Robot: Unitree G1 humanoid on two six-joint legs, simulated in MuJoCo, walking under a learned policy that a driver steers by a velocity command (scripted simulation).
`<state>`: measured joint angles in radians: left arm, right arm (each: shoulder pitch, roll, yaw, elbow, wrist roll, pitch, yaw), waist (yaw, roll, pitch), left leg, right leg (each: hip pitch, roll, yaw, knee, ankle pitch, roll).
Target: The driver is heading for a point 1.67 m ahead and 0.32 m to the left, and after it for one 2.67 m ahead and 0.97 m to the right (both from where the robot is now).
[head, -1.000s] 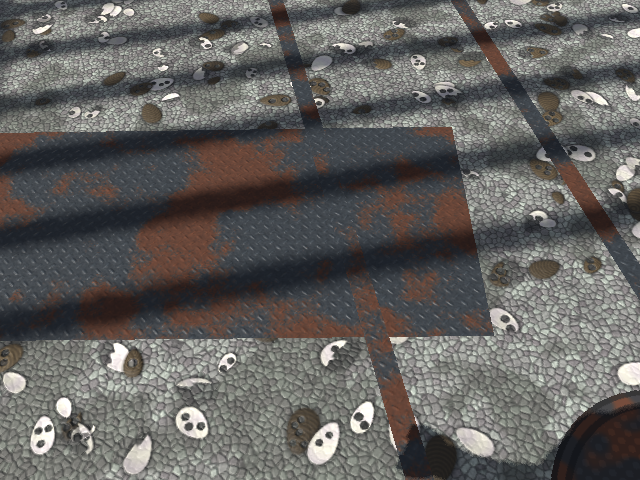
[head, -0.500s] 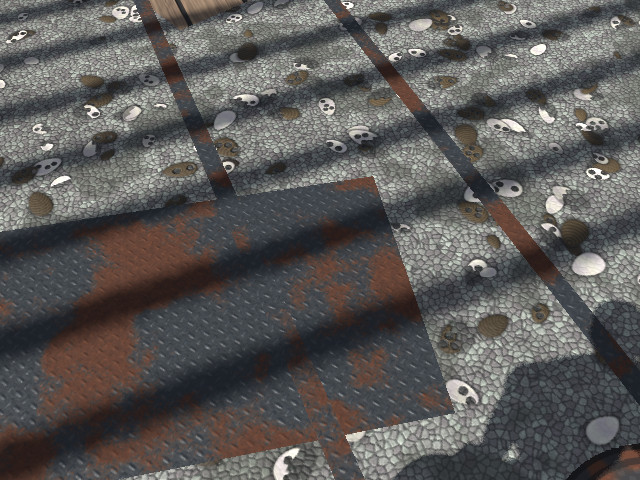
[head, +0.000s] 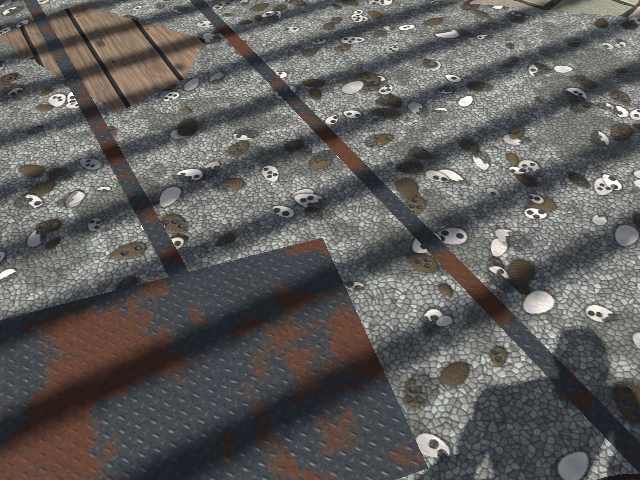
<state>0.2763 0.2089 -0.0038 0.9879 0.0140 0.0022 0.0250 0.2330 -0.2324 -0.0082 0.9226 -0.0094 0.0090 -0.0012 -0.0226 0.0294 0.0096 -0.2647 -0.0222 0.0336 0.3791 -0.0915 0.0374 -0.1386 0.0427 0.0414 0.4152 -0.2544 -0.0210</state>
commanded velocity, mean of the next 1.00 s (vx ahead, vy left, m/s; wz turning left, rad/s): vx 0.07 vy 0.00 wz -0.01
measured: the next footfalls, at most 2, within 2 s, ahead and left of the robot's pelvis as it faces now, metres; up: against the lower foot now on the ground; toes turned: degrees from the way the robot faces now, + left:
left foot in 1.02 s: +0.21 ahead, +0.12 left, +0.00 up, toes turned +4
right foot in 1.54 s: +0.55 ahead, -0.03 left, +0.00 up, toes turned -3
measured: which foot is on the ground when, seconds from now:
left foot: down 0.00-0.78, up 0.80-1.00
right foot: down 0.00-1.00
